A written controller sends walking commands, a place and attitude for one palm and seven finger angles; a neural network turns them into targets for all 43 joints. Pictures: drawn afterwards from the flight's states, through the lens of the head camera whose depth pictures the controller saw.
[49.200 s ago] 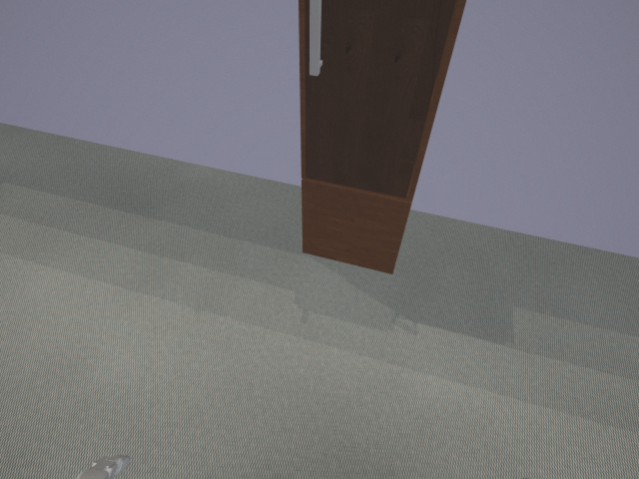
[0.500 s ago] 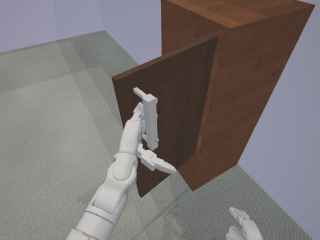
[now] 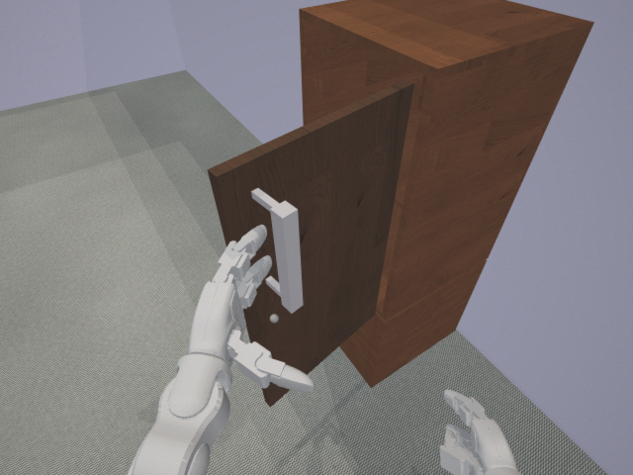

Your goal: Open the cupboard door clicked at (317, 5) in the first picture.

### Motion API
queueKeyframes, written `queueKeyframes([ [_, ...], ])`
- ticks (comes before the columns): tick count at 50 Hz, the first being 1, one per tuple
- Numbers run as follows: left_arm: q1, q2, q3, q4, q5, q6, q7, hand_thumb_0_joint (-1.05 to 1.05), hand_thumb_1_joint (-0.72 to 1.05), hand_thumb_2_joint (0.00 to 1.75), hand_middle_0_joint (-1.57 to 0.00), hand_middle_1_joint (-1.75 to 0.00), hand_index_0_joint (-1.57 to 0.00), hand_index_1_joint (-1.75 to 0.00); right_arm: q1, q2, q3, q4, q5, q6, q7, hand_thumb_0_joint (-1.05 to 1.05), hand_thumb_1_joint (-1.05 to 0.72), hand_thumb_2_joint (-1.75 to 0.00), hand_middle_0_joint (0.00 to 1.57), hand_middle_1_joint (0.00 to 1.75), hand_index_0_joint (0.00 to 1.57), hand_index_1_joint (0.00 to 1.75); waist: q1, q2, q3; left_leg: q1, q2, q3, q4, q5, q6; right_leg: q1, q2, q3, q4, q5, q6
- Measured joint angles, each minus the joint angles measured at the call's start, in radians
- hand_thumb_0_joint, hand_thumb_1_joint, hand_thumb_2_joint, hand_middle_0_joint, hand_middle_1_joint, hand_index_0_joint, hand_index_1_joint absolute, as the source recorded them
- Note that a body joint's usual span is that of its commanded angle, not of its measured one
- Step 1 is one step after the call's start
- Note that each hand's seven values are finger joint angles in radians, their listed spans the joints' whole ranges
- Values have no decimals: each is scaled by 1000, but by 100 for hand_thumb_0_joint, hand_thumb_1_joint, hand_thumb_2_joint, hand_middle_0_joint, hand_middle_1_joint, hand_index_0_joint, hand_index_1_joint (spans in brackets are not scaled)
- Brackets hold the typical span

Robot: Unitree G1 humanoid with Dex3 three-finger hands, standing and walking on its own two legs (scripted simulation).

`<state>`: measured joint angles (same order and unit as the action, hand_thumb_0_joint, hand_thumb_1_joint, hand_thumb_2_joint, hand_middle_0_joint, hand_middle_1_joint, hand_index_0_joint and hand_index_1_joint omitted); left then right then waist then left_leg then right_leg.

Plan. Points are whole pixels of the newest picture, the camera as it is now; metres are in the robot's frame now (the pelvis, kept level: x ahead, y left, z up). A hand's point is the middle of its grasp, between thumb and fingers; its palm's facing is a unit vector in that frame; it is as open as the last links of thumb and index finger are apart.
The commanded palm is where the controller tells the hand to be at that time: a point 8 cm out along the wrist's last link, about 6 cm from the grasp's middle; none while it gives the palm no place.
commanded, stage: slide the hand sideways off the handle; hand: left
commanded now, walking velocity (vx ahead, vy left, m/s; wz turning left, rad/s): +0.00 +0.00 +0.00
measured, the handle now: (277, 254) +0.35 +0.08 +0.12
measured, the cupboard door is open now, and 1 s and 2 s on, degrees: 100 100 100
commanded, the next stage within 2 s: draw the hand back to the body in 0.52 s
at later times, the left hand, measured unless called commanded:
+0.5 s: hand (233, 362) +0.20 +0.11 +0.12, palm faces +0.00 -1.00 -0.02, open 16.3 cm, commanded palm +0.17 +0.16 +0.12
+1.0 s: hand (188, 368) +0.19 +0.15 +0.13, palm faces +0.03 -1.00 -0.07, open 16.3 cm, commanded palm +0.16 +0.20 +0.14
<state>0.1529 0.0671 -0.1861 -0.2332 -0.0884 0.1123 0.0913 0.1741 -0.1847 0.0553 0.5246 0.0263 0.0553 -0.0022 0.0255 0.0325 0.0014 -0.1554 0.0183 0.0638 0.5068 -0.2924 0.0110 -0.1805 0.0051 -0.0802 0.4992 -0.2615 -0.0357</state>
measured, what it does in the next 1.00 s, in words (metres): stands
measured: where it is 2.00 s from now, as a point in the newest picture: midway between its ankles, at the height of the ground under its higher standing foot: outside the picture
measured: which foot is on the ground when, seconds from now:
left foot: down 0.00-1.00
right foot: down 0.00-1.00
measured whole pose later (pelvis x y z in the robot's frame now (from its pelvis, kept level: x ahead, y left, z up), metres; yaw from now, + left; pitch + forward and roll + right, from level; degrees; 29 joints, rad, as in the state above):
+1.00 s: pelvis +0.00 -0.01 -0.01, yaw +2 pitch -3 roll -1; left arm 0.46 0.21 0.07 -0.45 -0.23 0.04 -0.12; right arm 0.24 -0.22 0.05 0.55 0.05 -0.16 -0.06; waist 0.03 0.06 -0.03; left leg -0.22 0.03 0.03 0.60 -0.33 0.00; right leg -0.21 0.01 -0.11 0.56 -0.30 -0.04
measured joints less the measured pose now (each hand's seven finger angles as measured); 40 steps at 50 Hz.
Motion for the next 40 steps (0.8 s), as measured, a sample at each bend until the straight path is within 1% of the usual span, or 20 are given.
queueKeyframes([
  [6,123,2,-4,-114,9,-17,-23,-2,-50,30,-16,-30,-16,-30,4,-6,-5,-22,0,-19,7,2,-90,-90,20,30,20,30,7,9,-10,-7,-3,-6,17,-16,0,-5,-4,-5,19,-20,1],
  [10,183,19,6,-157,9,-22,-48,-2,-50,30,-15,-30,-16,-30,4,-6,-2,-28,0,-29,3,2,-90,-90,20,30,20,30,10,11,-15,-12,-2,-10,28,-25,-1,-10,-4,-9,32,-31,0],
  [18,266,49,58,-201,-22,-46,-89,-2,-50,30,-15,-30,-15,-30,16,-9,3,-32,3,-69,-11,2,-90,-90,20,30,20,30,11,16,-17,-28,3,-19,54,-38,-7,-21,0,-17,52,-44,-5],
  [27,332,72,108,-232,-52,-81,-140,-2,-50,30,-15,-30,-15,-30,45,-22,-1,-20,8,-122,-23,2,-90,-90,20,30,20,30,7,22,-27,-51,8,-27,79,-47,-11,-39,4,-25,71,-52,-9],
  [31,348,76,116,-236,-66,-90,-152,-2,-50,30,-15,-30,-15,-30,56,-29,-7,-14,9,-148,-28,2,-90,-90,20,30,20,30,4,23,-28,-62,10,-30,92,-49,-12,-47,4,-28,80,-54,-11],
  [35,341,82,120,-234,-72,-104,-155,-2,-50,30,-15,-30,-15,-30,63,-33,-10,-7,9,-174,-34,2,-90,-90,20,30,20,30,2,22,-27,-73,10,-33,103,-50,-13,-56,4,-31,89,-55,-12],
  [40,316,111,164,-226,-79,-107,-158,-2,-50,30,-15,-30,-16,-30,66,-33,-9,4,11,-192,-39,2,-90,-90,20,30,20,30,2,23,-26,-73,13,-34,104,-47,-14,-55,7,-31,86,-50,-14],
])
